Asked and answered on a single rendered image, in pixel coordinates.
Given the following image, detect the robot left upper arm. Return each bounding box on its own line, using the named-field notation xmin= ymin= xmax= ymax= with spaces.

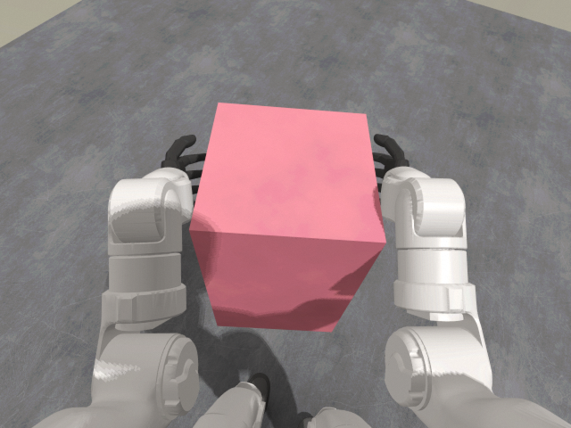
xmin=32 ymin=333 xmax=200 ymax=428

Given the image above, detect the robot left forearm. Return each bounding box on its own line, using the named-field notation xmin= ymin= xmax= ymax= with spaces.
xmin=91 ymin=168 xmax=194 ymax=399

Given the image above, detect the carton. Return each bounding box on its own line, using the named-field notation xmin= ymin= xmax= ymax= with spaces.
xmin=189 ymin=103 xmax=386 ymax=333

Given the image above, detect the left robot foot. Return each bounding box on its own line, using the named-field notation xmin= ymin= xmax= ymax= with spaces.
xmin=249 ymin=373 xmax=270 ymax=414

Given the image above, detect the right robot hand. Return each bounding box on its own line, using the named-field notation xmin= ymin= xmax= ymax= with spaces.
xmin=372 ymin=134 xmax=410 ymax=206

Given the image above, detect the robot right forearm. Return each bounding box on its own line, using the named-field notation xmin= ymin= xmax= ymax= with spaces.
xmin=380 ymin=167 xmax=492 ymax=377

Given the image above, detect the robot right upper arm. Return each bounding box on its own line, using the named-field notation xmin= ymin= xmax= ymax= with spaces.
xmin=385 ymin=325 xmax=571 ymax=428

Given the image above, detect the left robot hand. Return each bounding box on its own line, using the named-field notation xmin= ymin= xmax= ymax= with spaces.
xmin=161 ymin=135 xmax=206 ymax=205

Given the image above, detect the robot right thigh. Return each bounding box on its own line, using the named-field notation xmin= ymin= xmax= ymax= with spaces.
xmin=307 ymin=409 xmax=371 ymax=428

